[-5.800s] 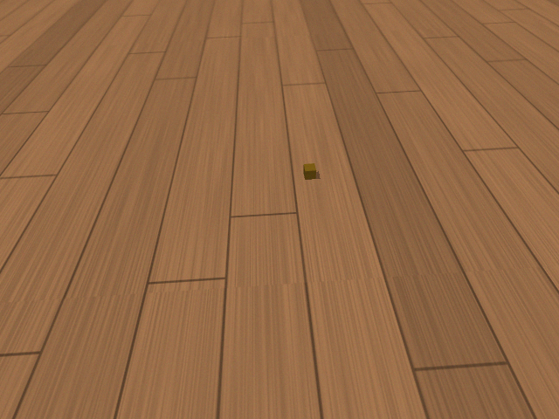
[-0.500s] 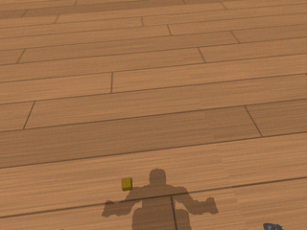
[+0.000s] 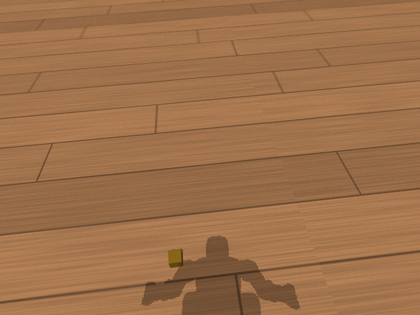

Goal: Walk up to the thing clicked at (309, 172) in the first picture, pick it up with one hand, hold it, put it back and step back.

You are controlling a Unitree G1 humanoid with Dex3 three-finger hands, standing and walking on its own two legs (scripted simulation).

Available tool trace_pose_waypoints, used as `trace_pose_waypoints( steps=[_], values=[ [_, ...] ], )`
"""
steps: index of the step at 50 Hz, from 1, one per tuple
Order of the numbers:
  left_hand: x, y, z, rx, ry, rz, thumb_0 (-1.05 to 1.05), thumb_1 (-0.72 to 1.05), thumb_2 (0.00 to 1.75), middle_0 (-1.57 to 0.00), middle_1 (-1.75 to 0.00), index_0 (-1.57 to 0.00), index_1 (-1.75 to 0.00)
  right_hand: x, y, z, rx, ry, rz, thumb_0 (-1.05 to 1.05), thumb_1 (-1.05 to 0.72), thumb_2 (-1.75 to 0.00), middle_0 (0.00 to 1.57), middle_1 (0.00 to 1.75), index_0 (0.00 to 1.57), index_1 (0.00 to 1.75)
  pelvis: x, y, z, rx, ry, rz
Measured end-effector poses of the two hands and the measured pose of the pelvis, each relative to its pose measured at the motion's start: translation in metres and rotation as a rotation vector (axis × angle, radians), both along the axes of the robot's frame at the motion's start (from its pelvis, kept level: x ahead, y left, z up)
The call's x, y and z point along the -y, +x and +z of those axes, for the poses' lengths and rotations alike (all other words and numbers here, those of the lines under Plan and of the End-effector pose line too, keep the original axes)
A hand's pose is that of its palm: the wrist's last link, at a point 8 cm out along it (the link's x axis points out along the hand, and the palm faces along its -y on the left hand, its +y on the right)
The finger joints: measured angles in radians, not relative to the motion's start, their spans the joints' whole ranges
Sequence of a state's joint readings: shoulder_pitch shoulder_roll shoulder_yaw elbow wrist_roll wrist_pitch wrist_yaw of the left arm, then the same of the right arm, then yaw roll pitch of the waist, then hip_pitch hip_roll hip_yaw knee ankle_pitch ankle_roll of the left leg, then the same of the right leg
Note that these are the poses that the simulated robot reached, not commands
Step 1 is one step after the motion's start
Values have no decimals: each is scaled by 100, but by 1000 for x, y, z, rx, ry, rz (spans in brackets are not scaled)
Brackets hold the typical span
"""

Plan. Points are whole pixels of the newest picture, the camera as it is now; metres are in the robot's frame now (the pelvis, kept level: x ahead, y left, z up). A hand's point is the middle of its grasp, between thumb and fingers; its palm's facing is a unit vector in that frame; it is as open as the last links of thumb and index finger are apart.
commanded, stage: walk up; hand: left
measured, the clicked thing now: (175, 258) +0.51 +0.23 -0.75
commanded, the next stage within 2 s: stand in 0.22 s
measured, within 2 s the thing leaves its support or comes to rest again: neither
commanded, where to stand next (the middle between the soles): +0.09 -0.01 m, yaw +1 degrees
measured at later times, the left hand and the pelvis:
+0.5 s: hand out of the picture +0.10 +0.24 -0.15, palm faces +0.00 -0.94 -0.33, open 7.4 cm; pelvis +0.01 -0.01 +0.01, yaw +0 degrees
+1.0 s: hand out of the picture +0.09 +0.23 -0.15, palm faces -0.01 -0.94 -0.35, open 7.4 cm; pelvis +0.01 -0.03 +0.01, yaw +0 degrees
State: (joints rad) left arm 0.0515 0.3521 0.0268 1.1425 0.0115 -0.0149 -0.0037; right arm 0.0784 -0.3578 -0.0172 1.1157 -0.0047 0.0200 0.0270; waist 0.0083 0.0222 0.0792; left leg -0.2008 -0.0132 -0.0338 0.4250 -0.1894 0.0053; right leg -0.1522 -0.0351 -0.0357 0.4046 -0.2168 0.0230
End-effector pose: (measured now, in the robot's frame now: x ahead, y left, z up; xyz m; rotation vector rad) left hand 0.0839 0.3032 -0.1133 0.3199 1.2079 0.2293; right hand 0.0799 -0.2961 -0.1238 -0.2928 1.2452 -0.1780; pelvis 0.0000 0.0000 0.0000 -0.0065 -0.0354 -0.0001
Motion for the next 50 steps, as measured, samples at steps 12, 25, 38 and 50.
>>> trace_pose_waypoints(
  steps=[12,25,38,50],
  values=[
    [5,20,3,39,-6,-7,1,90,89,-20,-30,-20,-30,1,13,4,22,-6,5,1,-91,-90,20,30,20,30,2,7,1,-4,2,11],
    [19,10,1,-8,-31,-4,1,90,89,-20,-30,-20,-30,4,28,8,58,-6,22,1,-91,-90,20,30,20,30,9,14,5,0,9,0],
    [27,0,3,-22,-22,-3,1,90,89,-20,-30,-20,-30,16,22,6,45,-7,15,1,-91,-90,20,30,20,30,18,13,6,6,9,-3],
    [33,1,5,-13,-16,-8,1,90,89,-20,-30,-20,-30,24,7,4,14,-8,7,1,-91,-90,20,30,20,30,25,12,6,8,8,-2]
  ],
)
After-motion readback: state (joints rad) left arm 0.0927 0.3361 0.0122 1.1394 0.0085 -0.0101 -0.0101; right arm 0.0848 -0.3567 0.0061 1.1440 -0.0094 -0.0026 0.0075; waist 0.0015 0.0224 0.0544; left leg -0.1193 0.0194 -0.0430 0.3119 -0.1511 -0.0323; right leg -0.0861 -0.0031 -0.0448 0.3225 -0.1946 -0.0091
